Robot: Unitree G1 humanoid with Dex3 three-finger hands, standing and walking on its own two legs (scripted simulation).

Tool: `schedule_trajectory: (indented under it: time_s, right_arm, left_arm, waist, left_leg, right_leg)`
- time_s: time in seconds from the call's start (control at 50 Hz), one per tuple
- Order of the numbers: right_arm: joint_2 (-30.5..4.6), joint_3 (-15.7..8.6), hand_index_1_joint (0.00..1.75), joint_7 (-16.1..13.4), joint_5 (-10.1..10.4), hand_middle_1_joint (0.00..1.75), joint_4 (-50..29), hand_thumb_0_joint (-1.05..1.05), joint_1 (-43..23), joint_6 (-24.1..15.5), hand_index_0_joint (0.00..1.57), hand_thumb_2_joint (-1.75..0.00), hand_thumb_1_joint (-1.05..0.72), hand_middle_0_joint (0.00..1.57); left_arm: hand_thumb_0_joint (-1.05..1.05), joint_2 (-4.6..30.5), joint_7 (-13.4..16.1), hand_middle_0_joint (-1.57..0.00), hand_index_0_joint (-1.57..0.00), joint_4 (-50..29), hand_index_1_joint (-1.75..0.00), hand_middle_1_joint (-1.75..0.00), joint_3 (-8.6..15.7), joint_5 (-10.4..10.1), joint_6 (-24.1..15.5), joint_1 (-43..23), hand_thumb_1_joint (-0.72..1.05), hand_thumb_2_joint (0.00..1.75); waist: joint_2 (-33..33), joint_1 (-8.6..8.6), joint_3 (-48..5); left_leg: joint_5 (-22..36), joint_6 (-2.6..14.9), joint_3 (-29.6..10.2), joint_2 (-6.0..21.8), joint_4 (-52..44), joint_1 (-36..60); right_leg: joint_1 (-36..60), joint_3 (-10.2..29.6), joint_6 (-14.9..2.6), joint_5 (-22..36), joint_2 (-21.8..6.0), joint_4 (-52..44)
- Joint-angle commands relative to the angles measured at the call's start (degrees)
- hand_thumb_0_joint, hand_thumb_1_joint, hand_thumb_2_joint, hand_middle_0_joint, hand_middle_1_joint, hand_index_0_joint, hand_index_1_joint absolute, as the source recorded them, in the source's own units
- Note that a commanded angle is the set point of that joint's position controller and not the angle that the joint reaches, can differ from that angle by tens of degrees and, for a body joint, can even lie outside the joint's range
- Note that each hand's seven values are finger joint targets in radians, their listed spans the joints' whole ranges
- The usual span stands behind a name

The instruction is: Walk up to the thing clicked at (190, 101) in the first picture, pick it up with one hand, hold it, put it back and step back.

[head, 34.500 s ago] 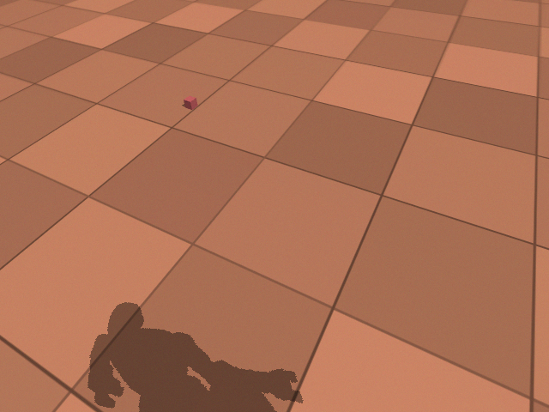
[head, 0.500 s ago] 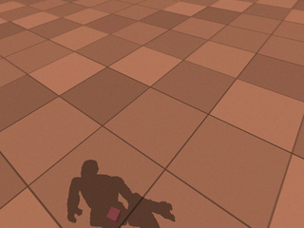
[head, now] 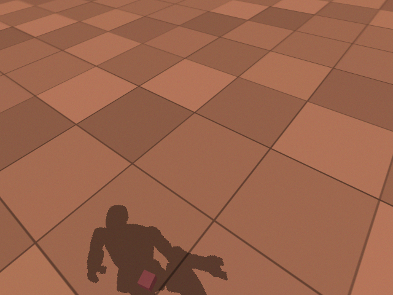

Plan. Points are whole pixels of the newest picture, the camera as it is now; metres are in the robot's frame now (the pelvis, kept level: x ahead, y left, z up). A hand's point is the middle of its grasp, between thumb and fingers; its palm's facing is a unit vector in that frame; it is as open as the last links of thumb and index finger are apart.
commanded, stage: stand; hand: left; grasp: from above
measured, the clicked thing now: (147, 280) +0.37 +0.28 -0.75
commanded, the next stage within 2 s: step back in 0.62 s
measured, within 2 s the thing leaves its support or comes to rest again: neither
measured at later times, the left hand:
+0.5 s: hand out of the picture +0.06 +0.24 -0.16, palm faces +0.00 -0.94 -0.34, open 7.4 cm
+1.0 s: hand out of the picture +0.09 +0.31 -0.19, palm faces +0.00 -0.93 -0.36, open 7.4 cm
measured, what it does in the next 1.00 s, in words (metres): steps on the spot: left foot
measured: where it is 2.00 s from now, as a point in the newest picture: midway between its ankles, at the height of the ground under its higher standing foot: outside the picture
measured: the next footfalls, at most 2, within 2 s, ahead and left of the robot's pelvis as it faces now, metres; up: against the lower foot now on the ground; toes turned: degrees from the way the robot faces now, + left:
left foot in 0.94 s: -0.02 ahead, +0.14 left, +0.00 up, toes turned -1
right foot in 1.44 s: -0.11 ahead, -0.06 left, +0.00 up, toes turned -2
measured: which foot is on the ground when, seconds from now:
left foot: down 0.00-0.74, up 0.76-0.92, down 0.94-1.00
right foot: down 0.00-0.96, up 0.98-1.00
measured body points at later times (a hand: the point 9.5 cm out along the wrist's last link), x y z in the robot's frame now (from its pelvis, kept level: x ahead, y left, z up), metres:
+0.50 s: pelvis +0.00 -0.01 +0.00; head +0.01 -0.01 +0.45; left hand +0.06 +0.29 -0.13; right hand +0.07 -0.30 -0.14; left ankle +0.01 +0.12 -0.75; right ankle -0.01 -0.12 -0.75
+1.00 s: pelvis -0.05 +0.05 -0.03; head +0.03 +0.08 +0.41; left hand +0.09 +0.36 -0.16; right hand +0.01 -0.28 -0.14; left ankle -0.05 +0.14 -0.75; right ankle -0.02 -0.12 -0.73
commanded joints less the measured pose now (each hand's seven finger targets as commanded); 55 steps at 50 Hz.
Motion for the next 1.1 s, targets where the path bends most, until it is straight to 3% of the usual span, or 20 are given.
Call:
schedule_trajectory:
  time_s: [0.0,0.16,0.5,0.58,0.6,0.66,0.68,0.74,0.76,0.8,0.86,0.88,0.9,0.92,0.94,0.96,0.98,1.0,1.04,1.08]
  right_arm:
    - [-11.6,-2.2,0.3,-0.6,0.2,0.3,-3.1,0.0,-1.8,-0.9,0.2,-0.9,-0.9,0.2]
    - [-11.4,-2.1,0.3,-0.4,0.3,0.3,-3.2,0.0,-2.6,-0.8,0.2,-0.9,-0.9,0.2]
    - [-11.8,-1.6,0.3,-0.2,0.3,0.3,-3.2,0.0,-1.3,-0.9,0.2,-0.9,-0.9,0.2]
    - [-12.3,-1.7,0.3,-0.3,0.3,0.3,-3.4,0.0,-1.4,-0.9,0.2,-0.9,-0.9,0.2]
    - [-15.2,-2.7,0.3,0.1,0.8,0.3,-4.7,0.0,-3.3,0.1,0.2,-0.9,-0.9,0.2]
    - [-13.0,-2.7,0.3,0.2,1.7,0.3,-6.9,0.0,-1.5,0.8,0.2,-0.9,-0.9,0.2]
    - [-13.1,-3.0,0.3,0.2,1.6,0.3,-7.6,0.0,-1.1,1.3,0.2,-0.9,-0.9,0.2]
    - [-13.3,-4.2,0.3,0.5,1.0,0.3,-9.1,0.0,2.0,2.8,0.2,-0.9,-0.9,0.2]
    - [-13.3,-4.3,0.3,0.6,1.0,0.3,-9.9,0.0,3.2,3.1,0.2,-0.9,-0.9,0.2]
    - [-13.5,-4.6,0.3,0.9,1.4,0.3,-10.7,0.0,5.1,3.2,0.2,-0.9,-0.9,0.2]
    - [-13.1,-4.5,0.3,0.8,1.0,0.3,-12.3,0.0,5.0,2.4,0.2,-0.9,-0.9,0.2]
    - [-12.6,-4.5,0.3,0.6,0.7,0.3,-12.0,0.0,6.1,2.0,0.2,-0.9,-0.9,0.2]
    - [-13.7,-5.1,0.3,0.3,-0.1,0.3,-12.1,0.0,6.5,1.5,0.2,-0.9,-0.9,0.2]
    - [-17.5,-6.3,0.3,0.0,-1.1,0.3,-12.5,0.0,6.7,1.1,0.2,-0.9,-0.9,0.2]
    - [-20.1,-6.8,0.3,-0.2,-1.2,0.3,-13.1,0.0,6.4,0.9,0.2,-0.9,-0.9,0.2]
    - [-21.7,-7.0,0.3,-0.4,-0.5,0.3,-13.8,0.0,5.8,0.9,0.2,-0.9,-0.9,0.2]
    - [-22.1,-7.1,0.3,-0.5,-0.4,0.3,-14.9,0.0,4.7,0.8,0.2,-0.9,-0.9,0.2]
    - [-20.2,-6.9,0.3,-0.9,-0.3,0.3,-15.5,0.0,2.5,0.9,0.2,-0.9,-0.9,0.2]
    - [-16.5,-5.9,0.3,-1.5,-0.9,0.3,-16.8,0.0,-1.3,1.0,0.2,-0.9,-0.9,0.2]
    - [-15.1,-5.7,0.3,-1.9,-0.3,0.3,-17.2,0.0,-0.1,0.8,0.2,-0.9,-0.9,0.2]
  left_arm:
    - [0.0,11.7,0.6,-0.2,-0.2,-3.4,-0.3,-0.3,2.1,0.2,-1.5,-1.8,0.9,0.9]
    - [0.0,11.9,0.4,-0.2,-0.2,-3.1,-0.3,-0.3,1.9,0.3,-1.5,-1.4,0.9,0.9]
    - [0.0,12.9,0.2,-0.2,-0.2,-3.4,-0.3,-0.3,1.8,0.0,-1.7,-1.6,0.9,0.9]
    - [0.0,13.0,0.3,-0.2,-0.2,-3.6,-0.3,-0.3,1.7,0.0,-1.9,-1.2,0.9,0.9]
    - [0.0,17.4,0.6,-0.2,-0.2,-4.0,-0.3,-0.3,4.8,-0.9,-1.2,-0.9,0.9,0.9]
    - [0.0,17.1,0.9,-0.2,-0.2,-6.4,-0.3,-0.3,5.4,-1.1,-0.8,0.9,0.9,0.9]
    - [0.0,17.9,0.9,-0.2,-0.2,-7.5,-0.3,-0.3,5.7,-0.9,-0.6,-0.1,0.9,0.9]
    - [0.0,18.5,1.1,-0.2,-0.2,-11.9,-0.3,-0.3,6.3,0.5,-0.2,-4.2,0.9,0.9]
    - [0.0,18.5,1.1,-0.2,-0.2,-13.1,-0.3,-0.3,6.4,1.0,-0.1,-4.6,0.9,0.9]
    - [0.0,17.8,1.0,-0.2,-0.2,-14.9,-0.3,-0.3,6.2,1.0,0.1,-7.5,0.9,0.9]
    - [0.0,17.0,1.0,-0.2,-0.2,-16.3,-0.3,-0.3,5.7,1.1,0.9,-6.2,0.9,0.9]
    - [0.0,16.9,1.0,-0.2,-0.2,-16.7,-0.3,-0.3,5.5,0.6,1.4,-6.8,0.9,0.9]
    - [0.0,15.9,0.7,-0.2,-0.2,-17.3,-0.3,-0.3,5.2,-0.1,2.0,-6.8,0.9,0.9]
    - [0.0,12.8,0.7,-0.2,-0.2,-18.4,-0.3,-0.3,4.8,-0.9,2.5,-5.7,0.9,0.9]
    - [0.0,11.0,1.1,-0.2,-0.2,-18.1,-0.3,-0.3,4.5,-0.9,3.0,-3.9,0.9,0.9]
    - [0.0,12.7,1.6,-0.2,-0.2,-17.5,-0.3,-0.3,4.7,-0.3,3.4,-1.5,0.9,0.9]
    - [0.0,13.4,2.0,-0.2,-0.2,-17.2,-0.3,-0.3,4.8,-0.1,3.4,-2.6,0.9,0.9]
    - [0.0,14.6,2.1,-0.2,-0.2,-17.2,-0.3,-0.3,5.2,0.0,3.5,-4.2,0.9,0.9]
    - [0.0,14.1,1.7,-0.2,-0.2,-16.3,-0.3,-0.3,5.1,-1.1,3.7,0.0,0.9,0.9]
    - [0.0,14.2,1.5,-0.2,-0.2,-16.4,-0.3,-0.3,5.3,-0.6,3.5,2.3,0.9,0.9]
  waist:
    - [-0.6,-0.25,-4.4]
    - [-0.7,0.01,-2.4]
    - [-0.9,-0.56,-3.5]
    - [-1.0,-0.34,-5.3]
    - [-2.5,-0.1,2.1]
    - [-3.9,-0.39,-2.4]
    - [-5.4,-0.72,-3.2]
    - [-11.0,-1.14,-4.8]
    - [-10.5,-1.46,-5.2]
    - [-10.8,-2.67,-5.9]
    - [-9.6,-1.38,-6.9]
    - [-8.5,-2.22,-6.9]
    - [-3.2,-2.71,-6.5]
    - [7.6,-1.99,-6.7]
    - [11.4,-1.16,-5.9]
    - [9.0,-1.77,-8.0]
    - [11.0,-2.62,-7.8]
    - [8.7,-2.43,-7.4]
    - [7.2,1.15,-7.1]
    - [6.2,0.97,-8.7]
  left_leg:
    - [11.3,1.4,-5.3,7.1,-1.9,0.5]
    - [6.2,1.33,-5.8,7.1,-3.1,-0.5]
    - [5.7,1.18,-5.5,6.9,-2.9,-0.4]
    - [10.1,1.44,-5.3,7.3,-1.8,1.0]
    - [17.0,2.65,-5.6,6.0,4.8,-5.2]
    - [15.7,2.35,-2.2,3.2,13.4,-4.7]
    - [11.7,2.07,-1.4,1.4,17.3,-5.8]
    - [-20.2,2.28,-1.7,-2.7,34.0,-10.2]
    - [-21.9,2.74,-3.3,-1.4,34.7,-11.3]
    - [-20.1,3.1,-3.6,-1.0,34.8,-11.6]
    - [-10.8,2.59,-1.4,0.0,19.5,-12.3]
    - [-3.4,2.35,-0.1,0.2,10.4,-10.4]
    - [12.4,1.81,-2.4,2.5,4.5,-7.2]
    - [29.5,2.62,-13.6,10.2,3.1,-2.6]
    - [39.6,4.37,-20.5,14.5,4.0,3.8]
    - [41.0,8.38,-20.9,17.7,5.8,2.4]
    - [35.6,9.57,-25.1,19.4,3.9,-0.8]
    - [32.5,9.08,-20.7,17.4,4.0,-0.9]
    - [34.2,5.07,-10.1,10.7,7.2,3.1]
    - [33.7,6.06,-9.7,11.0,8.4,7.0]
  right_leg:
    - [0.3,4.7,-1.09,9.0,-6.3,-3.0]
    - [-1.4,4.8,-1.42,3.3,-6.1,-4.1]
    - [-1.5,5.5,-1.56,4.9,-6.3,-3.7]
    - [0.0,5.4,-1.53,9.2,-6.7,-3.1]
    - [-4.8,6.0,-2.11,17.0,-5.8,1.0]
    - [-3.8,7.4,-5.85,25.7,-8.6,2.6]
    - [-4.7,9.6,-8.05,25.4,-10.8,1.8]
    - [-7.7,16.1,-15.88,25.9,-19.6,1.5]
    - [-7.8,15.7,-16.57,26.1,-20.3,3.1]
    - [-8.2,12.0,-14.56,26.8,-18.0,5.8]
    - [-3.9,9.1,-9.96,23.0,-13.2,12.8]
    - [-3.2,7.8,-8.21,21.4,-11.5,16.4]
    - [-5.9,5.3,-5.86,16.7,-8.1,20.8]
    - [-13.4,3.5,-3.22,1.5,0.1,29.3]
    - [-24.2,6.5,-2.65,-23.5,7.8,34.9]
    - [-22.6,11.3,-2.44,-26.7,7.3,40.0]
    - [-22.5,13.1,-2.22,-26.7,7.3,43.6]
    - [-22.6,14.8,-2.55,-24.1,6.8,45.8]
    - [-25.5,14.9,-2.47,-16.1,6.9,48.4]
    - [-25.5,12.6,-1.5,-14.3,7.0,49.1]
